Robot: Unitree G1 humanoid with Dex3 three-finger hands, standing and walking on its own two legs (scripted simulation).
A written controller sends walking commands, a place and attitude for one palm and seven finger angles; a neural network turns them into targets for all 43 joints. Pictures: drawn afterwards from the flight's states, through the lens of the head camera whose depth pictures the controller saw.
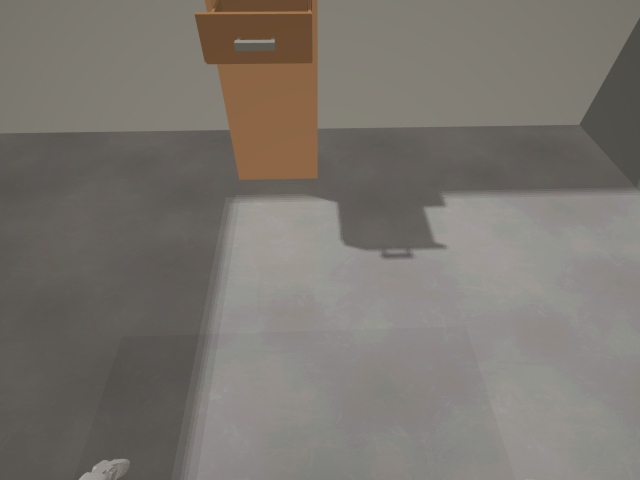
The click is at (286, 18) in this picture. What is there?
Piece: drawer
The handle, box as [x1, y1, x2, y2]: [234, 37, 275, 50]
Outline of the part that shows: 234,41 235,50 274,50 275,47 274,37 271,37 270,40 241,40 240,37 238,37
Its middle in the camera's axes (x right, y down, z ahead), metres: -0.20 -0.60 +1.17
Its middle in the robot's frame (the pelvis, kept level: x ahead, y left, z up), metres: +1.27 +0.26 +0.01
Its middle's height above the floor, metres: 0.78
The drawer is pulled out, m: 0.28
